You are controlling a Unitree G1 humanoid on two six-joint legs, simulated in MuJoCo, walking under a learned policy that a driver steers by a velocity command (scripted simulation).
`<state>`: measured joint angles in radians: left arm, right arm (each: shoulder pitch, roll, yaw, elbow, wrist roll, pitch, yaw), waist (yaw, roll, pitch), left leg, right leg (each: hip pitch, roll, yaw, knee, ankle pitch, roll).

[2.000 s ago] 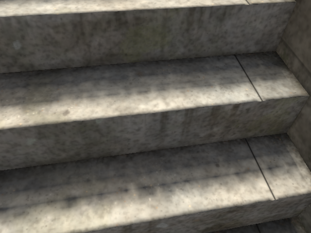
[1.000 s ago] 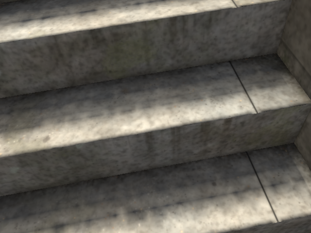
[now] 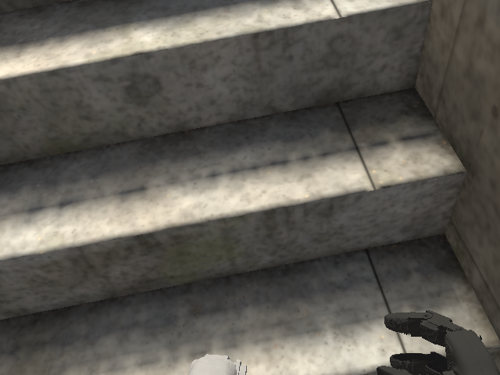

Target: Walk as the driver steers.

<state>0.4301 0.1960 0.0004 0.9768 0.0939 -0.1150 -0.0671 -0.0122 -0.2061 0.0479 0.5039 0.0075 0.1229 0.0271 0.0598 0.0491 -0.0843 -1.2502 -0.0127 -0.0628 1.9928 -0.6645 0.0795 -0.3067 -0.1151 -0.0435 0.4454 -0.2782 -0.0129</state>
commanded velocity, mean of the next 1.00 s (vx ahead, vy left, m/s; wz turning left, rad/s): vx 0.42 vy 0.07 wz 0.00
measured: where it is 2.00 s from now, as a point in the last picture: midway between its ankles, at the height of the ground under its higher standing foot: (144, 27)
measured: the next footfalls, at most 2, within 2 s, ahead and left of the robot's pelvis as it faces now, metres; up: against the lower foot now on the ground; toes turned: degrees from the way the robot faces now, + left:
left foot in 0.10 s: +0.13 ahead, +0.17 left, +0.19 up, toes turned -3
right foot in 0.66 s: +0.48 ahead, +0.00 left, +0.39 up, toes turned -6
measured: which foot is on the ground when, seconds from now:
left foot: up 0.00-0.08, down 0.10-0.68, up 0.70-1.00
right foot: down 0.00-0.16, up 0.18-0.64, down 0.66-1.00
